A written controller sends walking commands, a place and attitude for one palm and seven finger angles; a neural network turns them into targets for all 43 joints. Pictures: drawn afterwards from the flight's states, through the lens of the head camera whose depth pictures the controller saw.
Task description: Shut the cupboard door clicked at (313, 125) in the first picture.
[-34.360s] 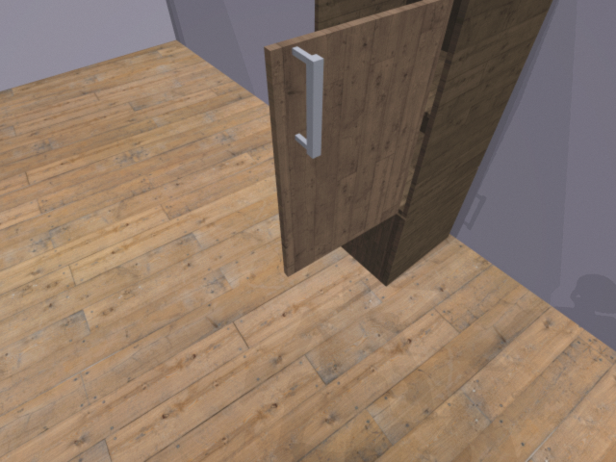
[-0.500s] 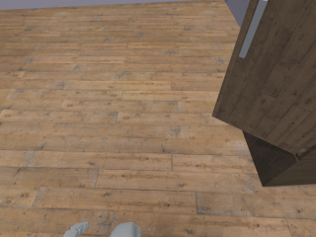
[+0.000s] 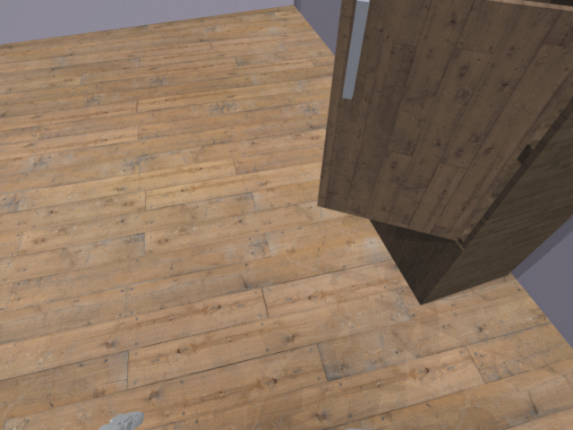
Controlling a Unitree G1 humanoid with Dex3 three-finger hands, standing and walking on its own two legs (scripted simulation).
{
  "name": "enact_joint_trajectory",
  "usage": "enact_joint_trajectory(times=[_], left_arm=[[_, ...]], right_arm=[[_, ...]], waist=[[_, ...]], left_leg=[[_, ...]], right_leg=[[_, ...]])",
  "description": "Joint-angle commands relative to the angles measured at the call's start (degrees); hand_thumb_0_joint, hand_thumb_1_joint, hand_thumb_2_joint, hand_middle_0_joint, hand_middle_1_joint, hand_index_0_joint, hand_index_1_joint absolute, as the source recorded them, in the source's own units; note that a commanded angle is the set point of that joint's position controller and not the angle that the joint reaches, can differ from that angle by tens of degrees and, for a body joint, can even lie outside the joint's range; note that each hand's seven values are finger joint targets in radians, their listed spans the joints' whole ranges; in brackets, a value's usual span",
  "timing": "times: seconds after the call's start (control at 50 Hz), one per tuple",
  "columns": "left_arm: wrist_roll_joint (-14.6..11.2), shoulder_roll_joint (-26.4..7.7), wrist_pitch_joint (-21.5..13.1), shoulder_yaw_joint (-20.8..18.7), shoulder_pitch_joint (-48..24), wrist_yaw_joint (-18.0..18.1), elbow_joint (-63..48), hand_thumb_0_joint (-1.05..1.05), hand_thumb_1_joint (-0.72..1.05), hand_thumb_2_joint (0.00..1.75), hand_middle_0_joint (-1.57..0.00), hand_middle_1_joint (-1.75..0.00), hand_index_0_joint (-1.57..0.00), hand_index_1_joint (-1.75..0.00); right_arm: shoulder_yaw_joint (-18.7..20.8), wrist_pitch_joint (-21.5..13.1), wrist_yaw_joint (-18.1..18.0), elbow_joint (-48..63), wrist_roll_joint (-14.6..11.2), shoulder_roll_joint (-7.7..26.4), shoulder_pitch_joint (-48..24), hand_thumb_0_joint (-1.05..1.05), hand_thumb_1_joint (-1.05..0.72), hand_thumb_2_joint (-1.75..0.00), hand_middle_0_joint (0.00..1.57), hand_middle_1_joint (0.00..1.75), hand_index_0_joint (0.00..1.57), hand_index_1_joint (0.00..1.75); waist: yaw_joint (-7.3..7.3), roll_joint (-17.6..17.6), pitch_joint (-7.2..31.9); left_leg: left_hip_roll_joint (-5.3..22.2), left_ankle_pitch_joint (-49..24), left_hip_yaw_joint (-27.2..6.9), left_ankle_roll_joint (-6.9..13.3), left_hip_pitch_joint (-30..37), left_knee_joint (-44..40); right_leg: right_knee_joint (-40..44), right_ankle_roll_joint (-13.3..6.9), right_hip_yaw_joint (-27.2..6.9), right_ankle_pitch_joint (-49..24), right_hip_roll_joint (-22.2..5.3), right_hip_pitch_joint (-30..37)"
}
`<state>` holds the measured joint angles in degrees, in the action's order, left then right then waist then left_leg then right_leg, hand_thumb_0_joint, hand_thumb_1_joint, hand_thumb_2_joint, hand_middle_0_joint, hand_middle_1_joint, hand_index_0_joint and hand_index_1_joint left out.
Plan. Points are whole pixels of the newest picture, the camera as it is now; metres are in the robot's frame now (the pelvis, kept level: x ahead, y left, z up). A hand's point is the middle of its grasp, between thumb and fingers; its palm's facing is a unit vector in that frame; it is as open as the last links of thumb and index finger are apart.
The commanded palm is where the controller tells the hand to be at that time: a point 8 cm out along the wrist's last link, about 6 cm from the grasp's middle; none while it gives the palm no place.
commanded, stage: turn to face it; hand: left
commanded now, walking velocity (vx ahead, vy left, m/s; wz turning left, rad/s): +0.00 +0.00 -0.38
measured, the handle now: (357, 47) +0.70 -0.09 +0.16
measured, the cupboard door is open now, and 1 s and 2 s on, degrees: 54 54 54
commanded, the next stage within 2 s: take the last steps up to it in 0.32 s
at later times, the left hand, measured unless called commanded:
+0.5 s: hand out of the picture +0.11 +0.18 -0.18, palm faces -0.13 -0.98 -0.16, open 7.4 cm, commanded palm none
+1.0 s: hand (243, 370) +0.23 +0.09 -0.16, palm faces -0.24 -0.95 -0.20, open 7.3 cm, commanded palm none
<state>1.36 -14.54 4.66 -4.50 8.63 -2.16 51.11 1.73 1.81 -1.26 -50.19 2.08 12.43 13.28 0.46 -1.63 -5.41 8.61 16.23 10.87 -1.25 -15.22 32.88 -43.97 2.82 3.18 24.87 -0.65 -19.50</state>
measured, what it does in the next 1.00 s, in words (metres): walks ahead: right foot, then left foot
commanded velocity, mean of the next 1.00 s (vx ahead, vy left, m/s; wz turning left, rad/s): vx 0.15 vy -0.04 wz -0.16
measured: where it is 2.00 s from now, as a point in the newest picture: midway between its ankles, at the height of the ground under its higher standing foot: outside the picture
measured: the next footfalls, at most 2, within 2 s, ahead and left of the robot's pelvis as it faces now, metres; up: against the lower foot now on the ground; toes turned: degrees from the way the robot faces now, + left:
right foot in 0.04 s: +0.04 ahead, -0.12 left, +0.00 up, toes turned -5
left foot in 0.44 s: +0.08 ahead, +0.11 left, +0.00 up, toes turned -7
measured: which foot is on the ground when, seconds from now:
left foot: down 0.00-0.04, up 0.06-0.42, down 0.44-0.88, up 0.90-1.00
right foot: up 0.00-0.02, down 0.04-0.46, up 0.48-0.86, down 0.88-1.00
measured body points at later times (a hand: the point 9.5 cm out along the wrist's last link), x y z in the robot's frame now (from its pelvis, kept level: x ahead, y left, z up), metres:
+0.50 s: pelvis +0.02 +0.01 +0.00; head +0.05 +0.03 +0.45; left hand +0.11 +0.23 -0.17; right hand +0.03 -0.25 -0.13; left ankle +0.04 +0.11 -0.73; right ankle -0.01 -0.11 -0.72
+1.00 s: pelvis +0.11 -0.06 +0.00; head +0.11 -0.07 +0.45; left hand +0.24 +0.14 -0.14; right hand -0.02 -0.27 -0.15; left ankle +0.08 +0.07 -0.67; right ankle +0.07 -0.15 -0.73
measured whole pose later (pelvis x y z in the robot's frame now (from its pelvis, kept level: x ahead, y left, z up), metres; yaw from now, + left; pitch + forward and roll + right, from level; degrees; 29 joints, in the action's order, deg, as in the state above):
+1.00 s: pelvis +0.11 -0.06 +0.00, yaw -14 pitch +0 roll +0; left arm 1.4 -8.9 -1.5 -2.7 10.5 -0.2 58.3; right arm 3.0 1.6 -0.3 -63.5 1.7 11.0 22.0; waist 2.6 -1.8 -1.6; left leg 4.3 26.4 4.0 0.2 -20.9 58.0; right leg -27.1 -2.4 4.5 15.9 0.6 -11.2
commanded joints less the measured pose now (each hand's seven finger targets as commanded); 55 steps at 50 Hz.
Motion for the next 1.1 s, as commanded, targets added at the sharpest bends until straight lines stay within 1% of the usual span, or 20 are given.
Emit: enact_joint_trajectory(times=[0.0,0.02,0.04,0.06,0.1,0.16,0.32,0.38,0.42,0.46,0.54,0.72,0.78,0.82,0.84,0.86,0.88,0.92,0.98,1.08], left_arm=[[0.2,-6.1,-3.1,-1.2,7.4,0.7,-2.0,0.00,0.90,0.90,-0.20,-0.30,-0.20,-0.30],[0.8,-12.3,-3.9,-2.2,8.8,1.6,-1.4,0.00,0.90,0.90,-0.20,-0.30,-0.20,-0.30],[0.0,-14.2,-3.9,-2.5,10.9,2.2,-1.0,0.00,0.90,0.90,-0.20,-0.30,-0.20,-0.30],[-0.1,-12.6,-3.7,-2.1,9.0,2.6,-1.2,0.00,0.90,0.90,-0.20,-0.30,-0.20,-0.30],[-0.1,-8.7,-3.9,-1.5,2.5,3.1,-2.1,0.00,0.90,0.90,-0.20,-0.30,-0.20,-0.30],[-0.1,-6.8,-4.3,-0.8,1.6,3.1,-2.7,0.00,0.90,0.90,-0.20,-0.30,-0.20,-0.30],[0.4,-7.4,-4.1,-1.4,4.6,3.2,0.4,0.00,0.90,0.90,-0.20,-0.30,-0.20,-0.30],[-0.5,-6.0,-3.8,-1.0,2.5,3.1,0.6,0.00,0.90,0.90,-0.20,-0.30,-0.20,-0.30],[-1.1,-0.9,-3.5,0.1,5.6,2.7,0.5,0.00,0.90,0.90,-0.20,-0.30,-0.20,-0.30],[-0.1,-1.5,-3.0,-0.2,2.7,2.1,-0.5,0.00,0.90,0.90,-0.20,-0.30,-0.20,-0.30],[0.8,-1.8,-3.0,-0.6,0.3,0.4,0.3,0.00,0.90,0.90,-0.20,-0.30,-0.20,-0.30],[0.3,0.8,-4.2,0.9,-4.1,-0.2,0.5,0.00,0.90,0.90,-0.20,-0.30,-0.20,-0.30],[0.2,1.2,-4.8,0.7,-2.0,-0.1,1.7,0.00,0.90,0.90,-0.20,-0.30,-0.20,-0.30],[0.2,-1.0,-5.5,0.1,5.4,0.3,4.9,0.00,0.90,0.90,-0.20,-0.30,-0.20,-0.30],[0.3,-4.0,-6.2,-0.8,11.7,0.9,7.0,0.00,0.90,0.90,-0.20,-0.30,-0.20,-0.30],[0.3,-9.4,-6.8,-2.0,18.5,1.7,9.3,0.00,0.90,0.90,-0.20,-0.30,-0.20,-0.30],[-0.4,-10.1,-6.4,-1.8,18.5,2.2,9.5,0.00,0.90,0.90,-0.20,-0.30,-0.20,-0.30],[-0.3,-5.8,-6.2,-1.1,10.1,2.9,7.7,0.00,0.90,0.90,-0.20,-0.30,-0.20,-0.30],[-0.1,-0.7,-7.2,0.6,5.5,3.0,6.9,0.00,0.90,0.90,-0.20,-0.30,-0.20,-0.30],[-0.1,-1.4,-8.2,0.9,7.8,2.9,9.1,0.00,0.90,0.90,-0.20,-0.30,-0.20,-0.30]], right_arm=[[3.7,-0.8,0.0,3.3,-1.3,10.4,0.1,0.00,-0.90,-0.90,0.20,0.30,0.20,0.30],[2.6,-0.6,0.4,5.3,-1.7,5.3,-0.7,0.00,-0.90,-0.90,0.20,0.30,0.20,0.30],[2.4,0.1,0.2,6.4,-1.3,6.5,-4.6,0.00,-0.90,-0.90,0.20,0.30,0.20,0.30],[2.5,0.4,0.3,5.7,-1.3,6.0,-4.7,0.00,-0.90,-0.90,0.20,0.30,0.20,0.30],[2.9,0.7,0.2,2.9,-1.1,7.0,-2.1,0.00,-0.90,-0.90,0.20,0.30,0.20,0.30],[2.5,0.6,0.7,0.6,-1.0,5.6,0.1,0.00,-0.90,-0.90,0.20,0.30,0.20,0.30],[2.0,-0.3,0.0,0.1,-1.4,3.5,-0.4,0.00,-0.90,-0.90,0.20,0.30,0.20,0.30],[1.6,-1.3,-0.6,-2.7,-1.5,3.7,5.7,0.00,-0.90,-0.90,0.20,0.30,0.20,0.30],[2.4,-2.2,-1.0,-2.6,-0.7,9.8,6.5,0.00,-0.90,-0.90,0.20,0.30,0.20,0.30],[2.5,-1.8,-1.4,-2.0,0.4,11.3,7.3,0.00,-0.90,-0.90,0.20,0.30,0.20,0.30],[1.7,-2.9,-1.4,-2.2,0.4,8.7,6.4,0.00,-0.90,-0.90,0.20,0.30,0.20,0.30],[2.4,-3.9,-1.0,-6.7,0.3,7.4,13.4,0.00,-0.90,-0.90,0.20,0.30,0.20,0.30],[2.7,-3.6,-0.6,-7.3,0.3,7.8,12.2,0.00,-0.90,-0.90,0.20,0.30,0.20,0.30],[2.4,-3.5,-0.1,-7.7,-0.4,6.6,10.6,0.00,-0.90,-0.90,0.20,0.30,0.20,0.30],[1.9,-3.8,0.3,-7.2,-1.0,4.6,9.2,0.00,-0.90,-0.90,0.20,0.30,0.20,0.30],[0.8,-4.1,0.7,-5.1,-1.5,0.5,6.9,0.00,-0.90,-0.90,0.20,0.30,0.20,0.30],[1.4,-3.6,0.6,-4.4,-1.1,3.6,3.7,0.00,-0.90,-0.90,0.20,0.30,0.20,0.30],[2.2,-2.9,0.7,-6.1,-0.9,2.8,4.5,0.00,-0.90,-0.90,0.20,0.30,0.20,0.30],[1.5,-2.7,1.0,-8.0,-0.4,0.4,6.3,0.00,-0.90,-0.90,0.20,0.30,0.20,0.30],[0.6,-3.2,1.2,-7.6,-0.8,-2.2,5.1,0.00,-0.90,-0.90,0.20,0.30,0.20,0.30]], waist=[[-2.95,-0.6,10.7],[-3.72,18.0,8.5],[-5.74,17.8,6.5],[-4.07,13.3,4.4],[-0.80,16.3,3.5],[0.43,9.8,6.6],[-0.92,10.0,5.3],[1.81,7.2,6.5],[0.84,-10.5,8.1],[2.48,-9.1,4.4],[1.49,-7.6,-0.1],[3.89,-8.0,2.7],[2.54,-7.3,2.9],[-1.35,-1.9,4.6],[-4.62,5.5,6.7],[-6.98,21.1,7.4],[-7.28,17.0,4.3],[-3.13,15.3,-0.7],[0.84,8.3,-2.0],[0.85,7.3,1.9]], left_leg=[[6.3,-9.5,-3.8,1.9,-1.2,5.1],[-2.5,14.7,0.4,-1.8,-16.0,16.6],[-4.4,21.1,-6.5,-1.8,-19.0,26.9],[-3.8,16.8,-11.0,-1.4,-21.1,31.6],[-3.0,9.7,-12.3,-1.8,-21.0,34.2],[-3.7,4.6,-10.6,-2.5,-15.5,30.3],[-6.2,8.3,-9.6,-1.9,-8.3,9.1],[-6.6,-5.2,-9.6,-1.2,5.1,-7.1],[7.6,-9.7,-25.5,4.8,10.9,-13.5],[14.7,6.6,-32.6,11.8,4.9,-20.9],[9.7,5.1,-25.5,9.2,5.4,-22.7],[8.8,-7.9,-16.4,10.0,12.8,-19.5],[8.3,-8.2,-14.5,9.0,8.5,-16.3],[4.6,-5.5,-10.9,5.9,0.8,-8.9],[0.5,-2.0,-5.7,3.6,-7.8,0.8],[-7.3,15.8,-0.3,1.2,-20.8,15.5],[-5.9,21.1,-6.4,1.8,-23.4,25.8],[-3.1,12.5,-9.3,2.1,-23.1,30.9],[-1.9,5.7,-9.1,0.7,-16.9,26.9],[-4.4,2.0,-5.7,0.0,-10.5,10.4]], right_leg=[[22.5,-2.9,-3.3,-17.0,-2.6,15.2],[27.6,-8.4,-22.7,-27.3,-16.5,21.1],[28.0,-14.3,-28.7,-31.4,-21.9,15.1],[28.5,-15.2,-25.4,-25.7,-20.1,13.4],[28.9,-13.0,-21.9,-20.1,-14.8,11.2],[26.7,-11.8,-15.0,-23.2,-11.2,9.8],[25.0,-14.0,-20.2,-26.1,-12.5,10.1],[20.0,-9.1,-17.5,-23.8,-8.2,4.0],[10.4,-3.7,-8.7,-4.5,1.6,-3.8],[-5.9,-3.0,-4.9,7.9,2.6,-6.6],[-15.5,-2.3,-4.7,-0.6,-0.2,-13.6],[2.7,-2.0,-0.4,-3.7,-1.1,-8.8],[9.8,-2.7,1.8,-6.1,0.5,-0.3],[19.8,-3.7,1.6,-12.4,1.5,14.5],[23.7,-6.0,-6.3,-7.4,-4.8,25.1],[30.1,-12.0,-25.5,-3.6,-17.7,31.7],[34.6,-16.1,-30.4,1.3,-21.9,25.0],[36.7,-15.7,-25.7,9.4,-18.3,15.7],[34.9,-14.2,-12.2,-11.2,-14.3,8.6],[30.3,-13.8,-7.0,-29.3,-12.1,12.4]])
